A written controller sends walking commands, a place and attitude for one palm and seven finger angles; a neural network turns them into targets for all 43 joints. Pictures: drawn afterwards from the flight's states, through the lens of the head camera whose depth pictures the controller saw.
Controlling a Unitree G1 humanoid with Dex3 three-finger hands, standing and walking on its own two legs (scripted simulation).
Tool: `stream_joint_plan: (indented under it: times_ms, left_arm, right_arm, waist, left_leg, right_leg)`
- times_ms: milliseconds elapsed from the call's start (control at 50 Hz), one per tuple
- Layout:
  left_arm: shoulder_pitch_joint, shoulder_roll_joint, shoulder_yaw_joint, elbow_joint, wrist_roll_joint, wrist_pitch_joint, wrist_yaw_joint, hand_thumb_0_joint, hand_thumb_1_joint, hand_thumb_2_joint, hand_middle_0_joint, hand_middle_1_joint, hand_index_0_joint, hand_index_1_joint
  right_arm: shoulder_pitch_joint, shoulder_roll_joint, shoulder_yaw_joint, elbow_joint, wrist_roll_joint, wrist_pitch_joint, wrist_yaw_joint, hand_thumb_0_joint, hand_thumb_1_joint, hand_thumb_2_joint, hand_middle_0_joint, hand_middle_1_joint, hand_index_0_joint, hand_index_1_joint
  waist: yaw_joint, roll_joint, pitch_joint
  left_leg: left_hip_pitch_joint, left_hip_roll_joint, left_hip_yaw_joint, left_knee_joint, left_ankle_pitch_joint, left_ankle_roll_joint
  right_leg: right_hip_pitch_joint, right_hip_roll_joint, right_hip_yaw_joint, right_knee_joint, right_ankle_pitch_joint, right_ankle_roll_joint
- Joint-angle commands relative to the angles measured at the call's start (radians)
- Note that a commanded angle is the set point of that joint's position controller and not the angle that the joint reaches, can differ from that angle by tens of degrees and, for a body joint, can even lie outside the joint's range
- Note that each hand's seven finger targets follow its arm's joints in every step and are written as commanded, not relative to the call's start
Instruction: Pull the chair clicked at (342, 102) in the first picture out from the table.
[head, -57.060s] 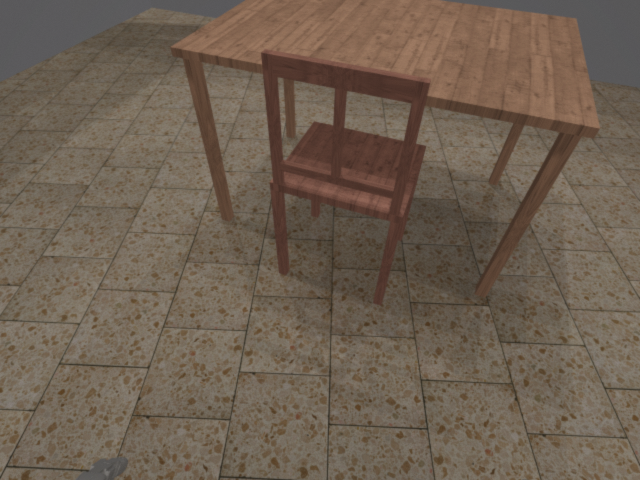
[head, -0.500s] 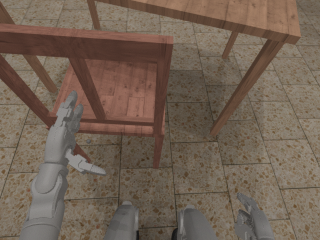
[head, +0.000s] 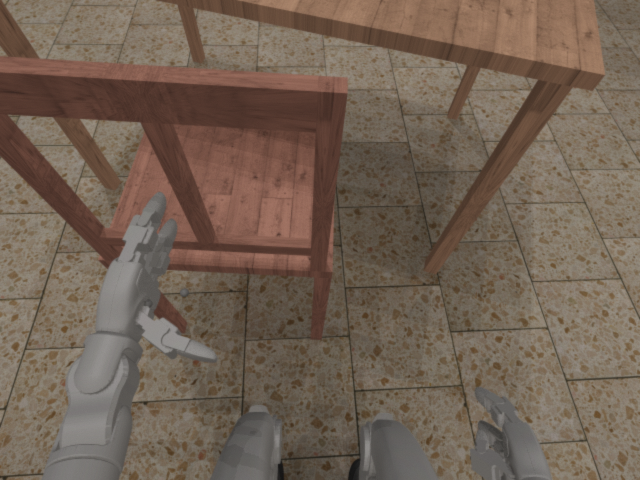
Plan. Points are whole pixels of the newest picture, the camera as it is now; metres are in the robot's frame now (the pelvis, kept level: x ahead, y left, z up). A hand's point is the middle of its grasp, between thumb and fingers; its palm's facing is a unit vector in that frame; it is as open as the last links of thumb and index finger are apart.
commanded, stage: push the fingers through the gap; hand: left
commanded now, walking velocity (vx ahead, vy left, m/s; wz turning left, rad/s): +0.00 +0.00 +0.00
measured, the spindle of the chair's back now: (186, 190) +0.47 +0.20 +0.03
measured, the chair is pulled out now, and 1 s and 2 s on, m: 0.17 0.17 0.17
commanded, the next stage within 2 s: hook a spindle and tug to test in 1.54 s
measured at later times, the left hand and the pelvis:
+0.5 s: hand (188, 260) +0.37 +0.18 +0.02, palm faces -0.02 -1.00 -0.04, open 17.0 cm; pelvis +0.00 +0.00 +0.00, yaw +0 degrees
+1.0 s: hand (201, 221) +0.43 +0.17 +0.02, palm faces -0.02 -1.00 -0.04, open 17.0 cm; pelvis +0.00 +0.00 -0.01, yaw -1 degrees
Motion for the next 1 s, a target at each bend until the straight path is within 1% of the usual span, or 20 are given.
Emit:
stream_joint_plan:
  times_ms: [0, 20, 40, 140, 220, 300, 380, 440, 460, 500, 540, 580, 680, 700, 760, 800, 820, 880, 920, 980]
  left_arm:
    - [-0.232, 0.145, 0.075, -0.15, -0.013, -0.06, 0.01, 0.0, -0.5, 0.3, -0.06, -0.08, -0.06, -0.08]
    - [-0.275, 0.186, 0.115, -0.143, -0.009, -0.075, 0.023, 0.0, -0.5, 0.3, -0.06, -0.08, -0.06, -0.08]
    - [-0.3, 0.188, 0.124, -0.144, -0.003, -0.092, 0.03, 0.0, -0.5, 0.3, -0.06, -0.08, -0.06, -0.08]
    - [-0.339, 0.17, 0.089, -0.152, 0.008, -0.127, 0.024, 0.0, -0.5, 0.3, -0.06, -0.08, -0.06, -0.08]
    - [-0.332, 0.124, 0.032, -0.08, 0.008, -0.078, -0.01, 0.0, -0.5, 0.3, -0.06, -0.08, -0.06, -0.08]
    - [-0.336, 0.16, 0.09, -0.028, -0.003, -0.041, -0.009, 0.0, -0.5, 0.3, -0.06, -0.08, -0.06, -0.08]
    - [-0.39, 0.186, 0.122, -0.034, 0.005, -0.069, 0.019, 0.0, -0.5, 0.3, -0.06, -0.08, -0.06, -0.08]
    - [-0.455, 0.201, 0.124, -0.062, 0.012, -0.11, 0.031, 0.0, -0.5, 0.3, -0.06, -0.08, -0.06, -0.08]
    - [-0.453, 0.178, 0.104, -0.038, 0.015, -0.114, 0.031, 0.0, -0.5, 0.3, -0.06, -0.08, -0.06, -0.08]
    - [-0.51, 0.179, 0.099, 0.007, 0.019, -0.12, 0.028, 0.0, -0.5, 0.3, -0.06, -0.08, -0.06, -0.08]
    - [-0.523, 0.208, 0.126, 0.057, 0.024, -0.116, 0.021, 0.0, -0.5, 0.3, -0.06, -0.08, -0.06, -0.08]
    - [-0.546, 0.196, 0.112, 0.116, 0.028, -0.102, 0.008, 0.0, -0.5, 0.3, -0.06, -0.08, -0.06, -0.08]
    - [-0.631, 0.231, 0.137, 0.137, 0.025, -0.093, 0.001, 0.0, -0.5, 0.3, -0.06, -0.08, -0.06, -0.08]
    - [-0.658, 0.234, 0.137, 0.123, 0.023, -0.098, 0.004, 0.0, -0.5, 0.3, -0.06, -0.08, -0.06, -0.08]
    - [-0.645, 0.227, 0.137, 0.09, 0.023, -0.11, 0.014, 0.0, -0.5, 0.3, -0.06, -0.08, -0.06, -0.08]
    - [-0.657, 0.215, 0.13, 0.146, 0.03, -0.106, 0.022, 0.0, -0.5, 0.3, -0.06, -0.08, -0.06, -0.08]
    - [-0.673, 0.226, 0.138, 0.197, 0.036, -0.104, 0.026, 0.0, -0.5, 0.3, -0.06, -0.08, -0.06, -0.08]
    - [-0.715, 0.219, 0.133, 0.274, 0.054, -0.099, 0.033, 0.0, -0.5, 0.3, -0.06, -0.08, -0.06, -0.08]
    - [-0.759, 0.236, 0.143, 0.289, 0.06, -0.104, 0.036, 0.0, -0.5, 0.3, -0.06, -0.08, -0.06, -0.08]
    - [-0.807, 0.254, 0.148, 0.217, 0.063, -0.13, 0.037, 0.0, -0.5, 0.3, -0.06, -0.08, -0.06, -0.08]
  right_arm:
    - [0.018, -0.16, -0.062, -0.112, 0.005, -0.032, -0.024, 0.0, -0.9, -0.9, 0.2, 0.3, 0.2, 0.3]
    - [0.018, -0.16, -0.06, -0.102, 0.003, -0.034, -0.029, 0.0, -0.9, -0.9, 0.2, 0.3, 0.2, 0.3]
    - [0.017, -0.157, -0.06, -0.101, 0.0, -0.035, -0.03, 0.0, -0.9, -0.9, 0.2, 0.3, 0.2, 0.3]
    - [0.026, -0.153, -0.059, -0.09, -0.007, -0.045, -0.024, 0.0, -0.9, -0.9, 0.2, 0.3, 0.2, 0.3]
    - [0.043, -0.163, -0.064, -0.087, -0.001, -0.038, -0.02, 0.0, -0.9, -0.9, 0.2, 0.3, 0.2, 0.3]
    - [0.05, -0.167, -0.065, -0.086, 0.006, -0.022, -0.021, 0.0, -0.9, -0.9, 0.2, 0.3, 0.2, 0.3]
    - [0.056, -0.159, -0.064, -0.083, 0.002, -0.016, -0.018, 0.0, -0.9, -0.9, 0.2, 0.3, 0.2, 0.3]
    - [0.062, -0.156, -0.063, -0.074, -0.005, -0.021, -0.016, 0.0, -0.9, -0.9, 0.2, 0.3, 0.2, 0.3]
    - [0.066, -0.155, -0.063, -0.07, -0.005, -0.02, -0.013, 0.0, -0.9, -0.9, 0.2, 0.3, 0.2, 0.3]
    - [0.071, -0.16, -0.061, -0.054, -0.006, -0.02, -0.015, 0.0, -0.9, -0.9, 0.2, 0.3, 0.2, 0.3]
    - [0.077, -0.164, -0.063, -0.046, -0.005, -0.017, -0.017, 0.0, -0.9, -0.9, 0.2, 0.3, 0.2, 0.3]
    - [0.079, -0.166, -0.061, -0.046, -0.003, -0.011, -0.017, 0.0, -0.9, -0.9, 0.2, 0.3, 0.2, 0.3]
    - [0.093, -0.17, -0.06, -0.048, -0.003, -0.003, -0.017, 0.0, -0.9, -0.9, 0.2, 0.3, 0.2, 0.3]
    - [0.095, -0.171, -0.06, -0.046, -0.004, -0.003, -0.018, 0.0, -0.9, -0.9, 0.2, 0.3, 0.2, 0.3]
    - [0.109, -0.168, -0.064, -0.047, -0.008, -0.003, -0.012, 0.0, -0.9, -0.9, 0.2, 0.3, 0.2, 0.3]
    - [0.114, -0.167, -0.063, -0.033, -0.009, 0.003, -0.009, 0.0, -0.9, -0.9, 0.2, 0.3, 0.2, 0.3]
    - [0.123, -0.171, -0.061, -0.025, -0.009, 0.008, -0.01, 0.0, -0.9, -0.9, 0.2, 0.3, 0.2, 0.3]
    - [0.126, -0.175, -0.061, -0.02, -0.008, 0.018, -0.007, 0.0, -0.9, -0.9, 0.2, 0.3, 0.2, 0.3]
    - [0.134, -0.178, -0.062, -0.021, -0.009, 0.022, -0.007, 0.0, -0.9, -0.9, 0.2, 0.3, 0.2, 0.3]
    - [0.144, -0.177, -0.065, -0.025, -0.015, 0.028, -0.003, 0.0, -0.9, -0.9, 0.2, 0.3, 0.2, 0.3]
  waist:
    - [-0.027, -0.026, -0.315]
    - [-0.026, -0.027, -0.305]
    - [-0.02, -0.003, -0.324]
    - [-0.013, 0.096, -0.418]
    - [-0.028, 0.081, -0.419]
    - [-0.016, 0.019, -0.404]
    - [-0.016, 0.01, -0.403]
    - [-0.018, 0.065, -0.421]
    - [-0.026, 0.048, -0.414]
    - [-0.044, 0.036, -0.386]
    - [-0.041, 0.047, -0.386]
    - [-0.05, 0.034, -0.371]
    - [-0.036, 0.074, -0.421]
    - [-0.044, 0.068, -0.437]
    - [-0.031, 0.098, -0.509]
    - [-0.045, 0.073, -0.463]
    - [-0.061, 0.023, -0.429]
    - [-0.07, 0.007, -0.386]
    - [-0.074, 0.019, -0.388]
    - [-0.056, 0.107, -0.493]
  left_leg:
    - [0.231, -0.017, -0.038, -0.158, 0.219, 0.007]
    - [0.211, -0.017, -0.035, -0.146, 0.212, 0.009]
    - [0.224, -0.018, -0.036, -0.147, 0.219, 0.007]
    - [0.33, -0.015, -0.04, -0.143, 0.322, -0.001]
    - [0.343, -0.012, -0.051, -0.152, 0.332, -0.001]
    - [0.293, -0.014, -0.039, -0.161, 0.31, 0.0]
    - [0.278, -0.015, -0.033, -0.158, 0.308, 0.002]
    - [0.304, -0.015, -0.036, -0.154, 0.334, 0.0]
    - [0.309, -0.014, -0.038, -0.155, 0.323, 0.0]
    - [0.286, -0.013, -0.04, -0.151, 0.292, 0.0]
    - [0.27, -0.014, -0.034, -0.145, 0.281, 0.002]
    - [0.251, -0.016, -0.031, -0.146, 0.253, 0.003]
    - [0.29, -0.015, -0.038, -0.153, 0.275, -0.001]
    - [0.307, -0.013, -0.04, -0.15, 0.295, 0.0]
    - [0.367, -0.011, -0.043, -0.149, 0.384, -0.007]
    - [0.34, -0.01, -0.044, -0.148, 0.358, -0.006]
    - [0.299, -0.009, -0.047, -0.143, 0.341, -0.001]
    - [0.237, -0.012, -0.039, -0.141, 0.267, 0.003]
    - [0.242, -0.012, -0.039, -0.138, 0.268, 0.005]
    - [0.349, -0.009, -0.049, -0.14, 0.364, -0.006]
  right_leg:
    - [0.162, 0.013, 0.041, -0.181, 0.197, -0.013]
    - [0.156, 0.016, 0.046, -0.176, 0.187, -0.015]
    - [0.151, 0.015, 0.048, -0.168, 0.188, -0.017]
    - [0.142, 0.012, 0.044, -0.148, 0.258, -0.025]
    - [0.133, 0.013, 0.038, -0.155, 0.26, -0.024]
    - [0.176, 0.012, 0.041, -0.168, 0.273, -0.019]
    - [0.19, 0.014, 0.048, -0.166, 0.277, -0.018]
    - [0.181, 0.015, 0.052, -0.157, 0.289, -0.022]
    - [0.167, 0.016, 0.048, -0.161, 0.273, -0.02]
    - [0.147, 0.016, 0.048, -0.164, 0.248, -0.02]
    - [0.144, 0.016, 0.054, -0.164, 0.244, -0.02]
    - [0.137, 0.016, 0.056, -0.171, 0.224, -0.019]
    - [0.138, 0.015, 0.053, -0.168, 0.224, -0.024]
    - [0.137, 0.017, 0.053, -0.166, 0.243, -0.022]
    - [0.153, 0.015, 0.048, -0.151, 0.308, -0.023]
    - [0.133, 0.017, 0.044, -0.157, 0.288, -0.02]
    - [0.128, 0.021, 0.042, -0.154, 0.281, -0.018]
    - [0.107, 0.02, 0.047, -0.158, 0.227, -0.016]
    - [0.096, 0.02, 0.048, -0.157, 0.224, -0.018]
    - [0.1, 0.019, 0.046, -0.143, 0.28, -0.025]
